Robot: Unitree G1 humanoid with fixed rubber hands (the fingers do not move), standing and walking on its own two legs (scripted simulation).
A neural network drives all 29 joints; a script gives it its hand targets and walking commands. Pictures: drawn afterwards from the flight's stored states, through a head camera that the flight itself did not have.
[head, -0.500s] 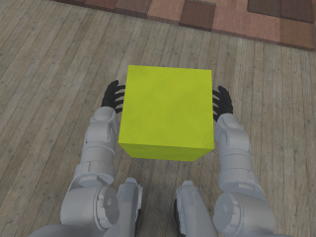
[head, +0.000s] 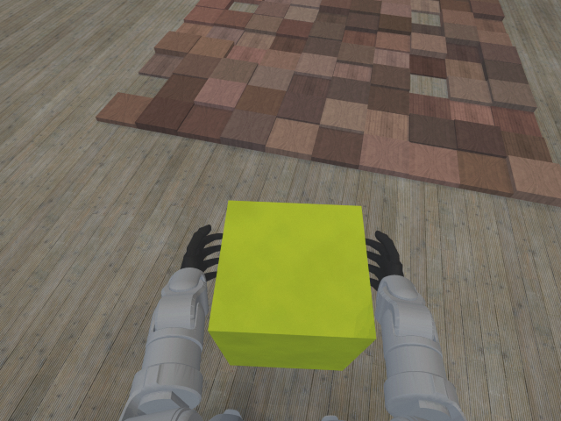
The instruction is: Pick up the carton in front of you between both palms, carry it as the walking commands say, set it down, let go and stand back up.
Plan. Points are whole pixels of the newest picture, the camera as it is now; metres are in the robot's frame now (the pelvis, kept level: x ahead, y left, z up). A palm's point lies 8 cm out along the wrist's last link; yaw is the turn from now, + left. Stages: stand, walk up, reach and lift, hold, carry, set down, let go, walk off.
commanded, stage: reach and lift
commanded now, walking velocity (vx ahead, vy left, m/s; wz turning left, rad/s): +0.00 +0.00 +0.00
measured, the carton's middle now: (290, 292) +0.33 +0.00 -0.08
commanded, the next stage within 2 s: hold in 1.22 s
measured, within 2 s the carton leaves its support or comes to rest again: neither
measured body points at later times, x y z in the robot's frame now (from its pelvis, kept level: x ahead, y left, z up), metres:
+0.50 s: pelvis +0.00 +0.00 +0.03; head -0.02 +0.00 +0.48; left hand +0.31 +0.15 +0.05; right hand +0.31 -0.15 +0.05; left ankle +0.03 +0.13 -0.71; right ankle +0.02 -0.12 -0.71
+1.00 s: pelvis +0.02 +0.00 +0.04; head -0.01 +0.00 +0.49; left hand +0.32 +0.15 +0.06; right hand +0.32 -0.15 +0.06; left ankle +0.03 +0.13 -0.71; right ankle +0.02 -0.12 -0.71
